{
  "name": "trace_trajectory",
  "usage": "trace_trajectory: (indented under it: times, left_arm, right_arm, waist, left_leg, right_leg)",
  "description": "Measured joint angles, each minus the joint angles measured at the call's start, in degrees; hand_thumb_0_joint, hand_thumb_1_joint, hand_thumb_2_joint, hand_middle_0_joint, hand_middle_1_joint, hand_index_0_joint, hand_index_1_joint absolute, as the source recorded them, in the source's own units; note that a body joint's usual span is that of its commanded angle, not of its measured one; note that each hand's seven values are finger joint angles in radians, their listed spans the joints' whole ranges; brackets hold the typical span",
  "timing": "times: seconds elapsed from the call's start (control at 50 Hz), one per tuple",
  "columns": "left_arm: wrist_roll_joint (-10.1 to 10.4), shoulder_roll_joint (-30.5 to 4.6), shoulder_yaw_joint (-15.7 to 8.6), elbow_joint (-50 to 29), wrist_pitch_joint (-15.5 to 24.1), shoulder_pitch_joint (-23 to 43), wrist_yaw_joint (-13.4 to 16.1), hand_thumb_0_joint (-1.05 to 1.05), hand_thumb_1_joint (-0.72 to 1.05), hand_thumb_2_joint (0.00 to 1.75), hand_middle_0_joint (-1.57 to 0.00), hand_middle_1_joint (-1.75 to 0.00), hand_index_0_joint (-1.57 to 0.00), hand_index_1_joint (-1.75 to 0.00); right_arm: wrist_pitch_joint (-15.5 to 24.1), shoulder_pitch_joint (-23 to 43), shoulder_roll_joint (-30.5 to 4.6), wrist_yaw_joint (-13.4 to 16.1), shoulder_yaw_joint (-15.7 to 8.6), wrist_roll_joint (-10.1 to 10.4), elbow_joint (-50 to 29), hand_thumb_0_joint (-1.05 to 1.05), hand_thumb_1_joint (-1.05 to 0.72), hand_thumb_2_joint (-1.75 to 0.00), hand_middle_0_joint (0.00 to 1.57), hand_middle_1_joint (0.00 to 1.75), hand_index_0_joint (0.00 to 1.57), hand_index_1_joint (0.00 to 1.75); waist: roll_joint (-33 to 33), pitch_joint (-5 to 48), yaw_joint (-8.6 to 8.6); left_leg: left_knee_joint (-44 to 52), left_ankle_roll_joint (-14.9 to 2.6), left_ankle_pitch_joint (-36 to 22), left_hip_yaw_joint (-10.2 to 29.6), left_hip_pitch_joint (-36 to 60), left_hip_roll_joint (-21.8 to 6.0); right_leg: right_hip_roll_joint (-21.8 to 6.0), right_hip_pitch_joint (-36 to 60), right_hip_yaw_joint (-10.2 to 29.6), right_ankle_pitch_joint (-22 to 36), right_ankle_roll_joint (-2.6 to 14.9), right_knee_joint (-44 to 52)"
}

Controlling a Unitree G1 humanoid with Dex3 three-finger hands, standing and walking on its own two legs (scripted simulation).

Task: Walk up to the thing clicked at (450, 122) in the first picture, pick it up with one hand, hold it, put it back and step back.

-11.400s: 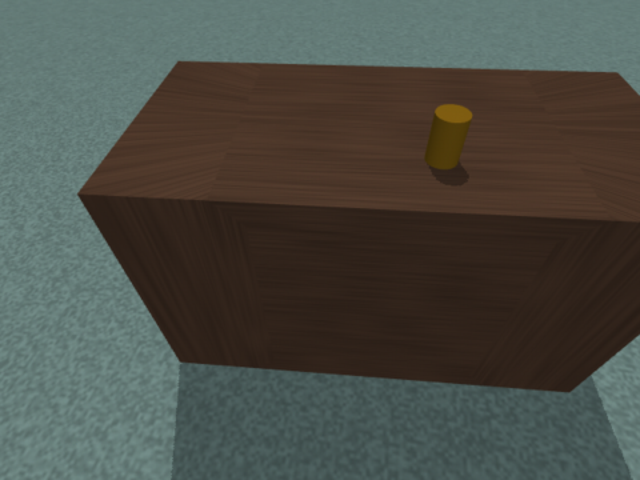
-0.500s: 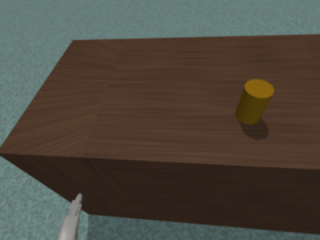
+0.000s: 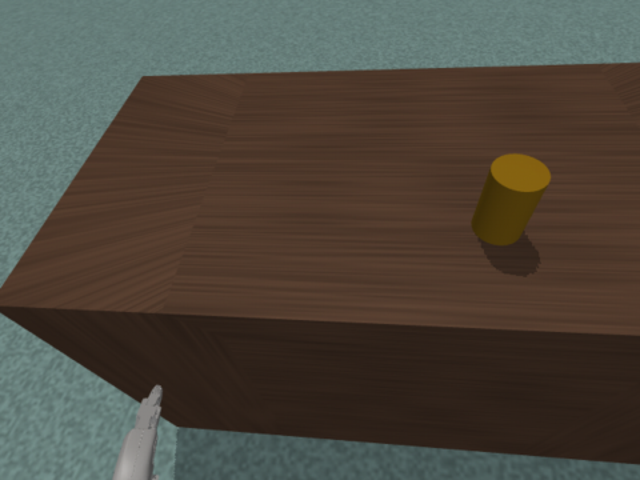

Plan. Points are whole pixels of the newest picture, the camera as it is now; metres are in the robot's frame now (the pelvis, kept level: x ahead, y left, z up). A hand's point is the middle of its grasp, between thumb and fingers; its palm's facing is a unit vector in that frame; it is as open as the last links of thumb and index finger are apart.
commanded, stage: approach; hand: right
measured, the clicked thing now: (507, 201) +0.50 -0.19 +0.05
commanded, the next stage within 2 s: close in in 0.14 s
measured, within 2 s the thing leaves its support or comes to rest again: neither
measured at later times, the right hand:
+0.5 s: hand (549, 208) +0.48 -0.24 +0.06, palm faces +0.14 +0.99 +0.04, open 17.4 cm
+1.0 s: hand (513, 208) +0.48 -0.20 +0.06, palm faces +0.16 +0.99 +0.02, open 17.2 cm
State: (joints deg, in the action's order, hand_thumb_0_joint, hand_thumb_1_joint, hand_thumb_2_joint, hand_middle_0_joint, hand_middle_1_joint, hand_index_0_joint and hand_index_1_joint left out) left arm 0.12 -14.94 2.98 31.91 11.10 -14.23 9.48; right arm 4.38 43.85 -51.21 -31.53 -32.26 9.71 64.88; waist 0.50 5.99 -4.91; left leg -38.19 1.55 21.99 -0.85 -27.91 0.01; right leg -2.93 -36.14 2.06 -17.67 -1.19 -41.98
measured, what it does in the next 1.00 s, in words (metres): stands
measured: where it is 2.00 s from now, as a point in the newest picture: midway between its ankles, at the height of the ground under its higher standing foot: outside the picture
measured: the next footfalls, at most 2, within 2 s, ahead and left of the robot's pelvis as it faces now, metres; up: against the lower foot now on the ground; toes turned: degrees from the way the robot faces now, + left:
none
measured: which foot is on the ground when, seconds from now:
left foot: down 0.00-1.00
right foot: down 0.00-1.00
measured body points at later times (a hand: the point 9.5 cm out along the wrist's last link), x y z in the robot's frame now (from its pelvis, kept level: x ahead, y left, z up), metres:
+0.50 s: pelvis -0.02 +0.00 -0.03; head +0.08 -0.04 +0.41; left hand +0.12 +0.27 -0.06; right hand +0.47 -0.29 +0.06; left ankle -0.04 +0.14 -0.71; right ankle +0.03 -0.13 -0.71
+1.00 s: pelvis -0.02 +0.00 -0.04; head +0.07 -0.02 +0.40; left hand +0.12 +0.28 -0.06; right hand +0.47 -0.25 +0.06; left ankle -0.04 +0.14 -0.71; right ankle +0.03 -0.13 -0.71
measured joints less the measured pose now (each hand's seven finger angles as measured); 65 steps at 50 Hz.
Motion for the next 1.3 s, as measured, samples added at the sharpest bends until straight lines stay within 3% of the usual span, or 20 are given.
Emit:
trace_trajectory:
  times: [0.1, 0.18, 0.4, 0.5, 0.58, 0.82, 1.08, 1.3]
  left_arm:
    - [-0.2, 0.0, 0.4, -1.6, 0.3, -0.1, -0.7, -0.01, -0.55, 0.05, -0.07, -0.05, -0.05, -0.06]
    - [-0.8, 0.5, 0.9, -3.4, 0.3, -0.1, -1.8, -0.01, -0.54, 0.05, -0.07, -0.05, -0.06, -0.06]
    - [-2.2, 1.0, -2.1, -11.8, -3.2, -2.2, -5.2, -0.01, -0.53, 0.04, -0.07, -0.06, -0.07, -0.06]
    - [-2.0, 1.2, -3.4, -15.0, -5.4, -3.4, -6.7, -0.01, -0.53, 0.04, -0.07, -0.06, -0.07, -0.06]
    - [-1.6, 1.6, -3.9, -16.8, -6.8, -4.1, -7.8, -0.01, -0.53, 0.05, -0.07, -0.06, -0.07, -0.06]
    - [-1.2, 1.9, -4.9, -20.9, -7.8, -6.0, -9.7, -0.01, -0.53, 0.04, -0.07, -0.06, -0.06, -0.06]
    - [-1.5, 1.2, -6.3, -21.2, -8.9, -6.0, -10.2, -0.01, -0.57, 0.07, -0.06, -0.05, -0.05, -0.06]
    - [-1.6, 1.9, -5.2, -22.6, -9.5, -5.4, -10.4, -0.01, -0.55, 0.06, -0.06, -0.05, -0.05, -0.06]
  right_arm:
    - [2.2, 1.1, 3.3, 0.7, 2.9, 0.7, 1.3, -0.02, 0.54, -0.05, 0.05, 0.04, 0.04, 0.04]
    - [4.4, 1.3, 7.1, 2.7, 3.7, 0.4, 1.7, -0.02, 0.52, -0.05, 0.05, 0.04, 0.04, 0.04]
    - [10.7, 1.4, 15.6, 13.8, 1.8, -2.8, -2.6, -0.02, 0.51, -0.05, 0.05, 0.04, 0.04, 0.04]
    - [11.1, 1.1, 18.5, 18.9, 2.6, -4.7, -5.2, -0.02, 0.51, -0.04, 0.05, 0.04, 0.04, 0.04]
    - [11.0, 1.0, 20.2, 21.4, 4.2, -5.1, -5.0, -0.02, 0.52, -0.04, 0.05, 0.04, 0.04, 0.04]
    - [10.7, 0.9, 24.0, 24.5, 6.5, -5.5, -6.3, -0.02, 0.50, -0.04, 0.05, 0.04, 0.04, 0.04]
    - [11.2, 1.8, 26.5, 27.8, 7.9, -6.6, -7.1, -0.02, 0.44, -0.07, 0.06, 0.05, 0.05, 0.05]
    - [12.1, 4.2, 24.6, 28.9, 6.7, -7.5, -4.0, -0.02, 0.44, -0.10, 0.34, 0.20, 0.33, 0.20]
  waist:
    - [0.2, 0.0, -0.58]
    - [0.5, 0.1, -1.71]
    - [1.1, 0.2, -5.10]
    - [0.6, 0.8, -5.29]
    - [-0.1, 1.5, -4.94]
    - [-0.5, 1.5, -3.74]
    - [-0.4, 1.4, -4.02]
    - [-0.7, 1.1, -4.98]
  left_leg:
    - [-2.2, 0.08, 0.6, 0.0, -2.8, 0.0]
    - [-4.8, 0.05, 1.2, 0.2, -6.1, 0.2]
    - [-12.3, 0.18, 3.4, 1.4, -14.7, 1.4]
    - [-12.8, 0.22, 3.7, 1.6, -15.0, 1.7]
    - [-12.7, 0.35, 3.9, 1.6, -14.5, 1.5]
    - [-14.7, 0.32, 4.8, 1.7, -15.2, 1.1]
    - [-15.3, 0.08, 4.9, 1.8, -16.0, 1.4]
    - [-15.8, 0.09, 5.0, 1.6, -16.4, 1.4]
  right_leg:
    - [0.1, -2.6, 0.1, -0.2, 0.06, -1.7]
    - [-0.1, -5.6, 0.0, -0.8, 0.02, -3.9]
    - [-1.4, -13.7, -0.7, -3.4, 0.01, -11.4]
    - [-1.7, -14.2, -0.8, -4.0, 0.05, -12.4]
    - [-1.6, -13.7, -0.9, -4.2, 0.19, -12.4]
    - [-1.2, -14.0, -1.0, -4.6, 0.14, -13.3]
    - [-1.5, -14.5, -1.0, -4.6, -0.14, -13.6]
    - [-1.4, -15.0, -0.8, -4.6, -0.14, -14.0]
